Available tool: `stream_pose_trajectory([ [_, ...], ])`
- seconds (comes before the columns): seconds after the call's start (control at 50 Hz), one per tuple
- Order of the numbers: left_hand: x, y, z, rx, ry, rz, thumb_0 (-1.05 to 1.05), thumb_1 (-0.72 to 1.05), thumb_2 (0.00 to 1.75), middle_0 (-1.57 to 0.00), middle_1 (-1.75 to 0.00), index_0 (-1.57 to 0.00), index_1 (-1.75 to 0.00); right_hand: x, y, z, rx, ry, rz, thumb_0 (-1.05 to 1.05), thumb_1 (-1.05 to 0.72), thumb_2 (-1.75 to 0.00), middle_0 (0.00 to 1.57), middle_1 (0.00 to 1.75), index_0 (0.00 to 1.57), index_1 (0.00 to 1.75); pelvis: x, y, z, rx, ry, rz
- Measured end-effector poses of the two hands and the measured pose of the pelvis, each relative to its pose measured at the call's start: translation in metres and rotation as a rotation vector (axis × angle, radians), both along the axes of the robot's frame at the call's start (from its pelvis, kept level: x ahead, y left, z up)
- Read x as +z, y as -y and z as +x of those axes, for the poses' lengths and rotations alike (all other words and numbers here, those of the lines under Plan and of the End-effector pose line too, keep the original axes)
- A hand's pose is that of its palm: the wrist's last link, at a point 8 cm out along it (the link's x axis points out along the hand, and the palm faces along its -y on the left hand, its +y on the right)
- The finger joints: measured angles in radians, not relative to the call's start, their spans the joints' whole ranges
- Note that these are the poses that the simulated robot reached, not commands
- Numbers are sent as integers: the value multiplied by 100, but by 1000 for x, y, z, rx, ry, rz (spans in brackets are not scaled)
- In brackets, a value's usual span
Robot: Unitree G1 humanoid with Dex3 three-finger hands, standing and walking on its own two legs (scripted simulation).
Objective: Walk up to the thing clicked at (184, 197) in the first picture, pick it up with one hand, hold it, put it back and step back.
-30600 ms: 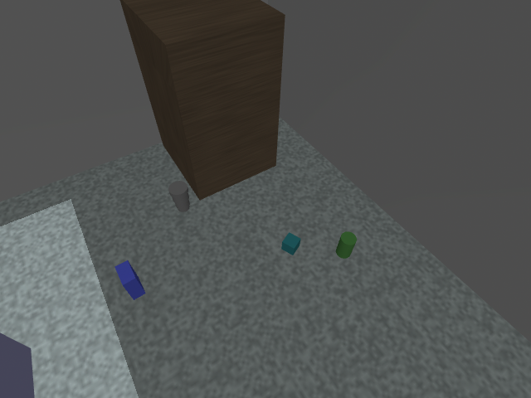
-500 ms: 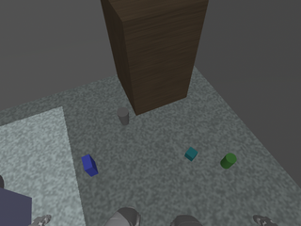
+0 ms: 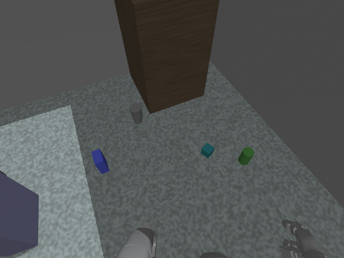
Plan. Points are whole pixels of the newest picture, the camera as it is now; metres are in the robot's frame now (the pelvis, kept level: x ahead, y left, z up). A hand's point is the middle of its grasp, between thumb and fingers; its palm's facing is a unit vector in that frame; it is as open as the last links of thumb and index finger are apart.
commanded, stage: step back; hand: left
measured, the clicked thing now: (136, 114) +1.03 +0.28 -0.68
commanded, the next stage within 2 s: stand in 1.14 s
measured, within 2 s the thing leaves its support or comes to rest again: neither
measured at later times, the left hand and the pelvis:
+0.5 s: hand out of the picture -0.03 +0.27 -0.13, palm faces +0.09 -0.92 -0.39, open 7.4 cm; pelvis -0.06 -0.01 +0.01, yaw +5 degrees
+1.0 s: hand out of the picture +0.02 +0.28 -0.14, palm faces +0.10 -0.93 -0.34, open 7.4 cm; pelvis -0.02 +0.02 +0.02, yaw +5 degrees
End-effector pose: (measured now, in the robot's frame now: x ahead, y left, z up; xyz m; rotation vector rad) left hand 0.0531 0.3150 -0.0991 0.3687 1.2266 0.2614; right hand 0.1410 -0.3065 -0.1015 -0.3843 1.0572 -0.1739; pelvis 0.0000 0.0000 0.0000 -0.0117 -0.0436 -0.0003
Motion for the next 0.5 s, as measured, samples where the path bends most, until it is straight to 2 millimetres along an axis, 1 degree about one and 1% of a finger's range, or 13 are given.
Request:
stream_pose_trajectory([
  [0.06, 11, 3, -34, 30, -19, 15, 1, 90, 90, -21, -30, -21, -30, 0, 4, -29, -6, -39, 13, 1, -91, -89, 20, 30, 20, 29, 8, 3, -16, 8, -3, 34],
  [0.1, 17, 2, -49, 41, -16, 28, 1, 90, 90, -21, -30, -21, -30, -3, 6, -50, -1, -69, 17, 1, -91, -89, 20, 30, 20, 29, 10, 4, -26, 22, -5, 40],
  [0.18, 21, -6, -68, 63, 32, 47, 1, 90, 90, -21, -30, -21, -30, -10, 6, -92, 22, -162, 13, 1, -91, -89, 20, 30, 20, 29, 9, 4, -43, 68, -8, 32],
  [0.26, 15, -19, -83, 93, 70, 43, 1, 90, 90, -21, -30, -21, -30, -13, -1, -119, 37, -217, 6, 1, -91, -89, 20, 30, 20, 29, 4, -2, -57, 111, -2, 36],
  [0.32, 11, -20, -95, 107, 48, 21, 1, 90, 90, -21, -30, -21, -30, -9, -9, -131, 27, -198, 19, 1, -91, -89, 20, 30, 20, 29, 7, -5, -62, 103, 7, 48],
  [0.38, 9, -16, -100, 107, 28, -7, 1, 90, 90, -20, -30, -21, -30, -2, -12, -136, 26, -170, 29, 1, -91, -89, 20, 30, 21, 29, 12, -3, -64, 102, 6, 37],
  [0.44, 8, -9, -100, 95, 24, -24, 1, 90, 90, -20, -30, -21, -30, -1, -9, -133, 25, -148, 37, 1, -90, -89, 21, 30, 21, 30, 13, 3, -64, 93, 4, 32],
  [0.5, 6, 2, -98, 90, 27, -22, 1, 90, 90, -20, -30, -21, -30, -5, -1, -124, 18, -132, 43, 1, -90, -89, 21, 30, 21, 30, 10, 10, -62, 87, 14, 12],
])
